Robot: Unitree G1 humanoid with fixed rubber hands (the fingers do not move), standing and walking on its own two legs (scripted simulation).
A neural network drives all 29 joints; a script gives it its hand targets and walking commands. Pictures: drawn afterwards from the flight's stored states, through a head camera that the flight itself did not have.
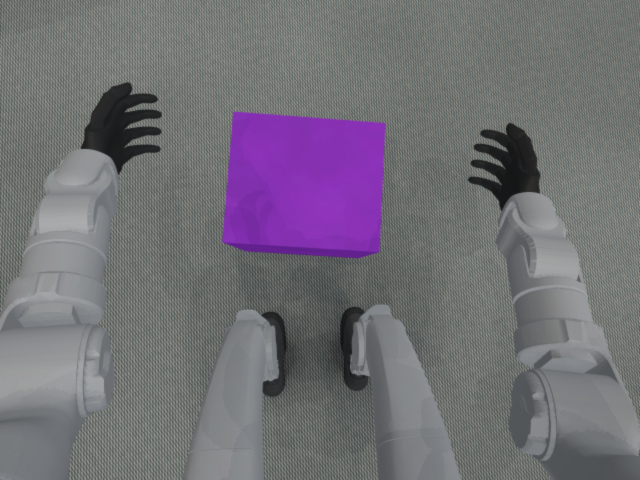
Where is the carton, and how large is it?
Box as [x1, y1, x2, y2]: [222, 112, 384, 257]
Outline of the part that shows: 233,112 222,239 223,242 248,251 346,257 360,257 379,251 384,123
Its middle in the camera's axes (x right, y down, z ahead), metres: -0.04 -0.09 +0.88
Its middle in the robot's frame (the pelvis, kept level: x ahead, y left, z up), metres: +0.49 +0.01 -0.51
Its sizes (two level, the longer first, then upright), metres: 0.294 0.252 0.293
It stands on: the floor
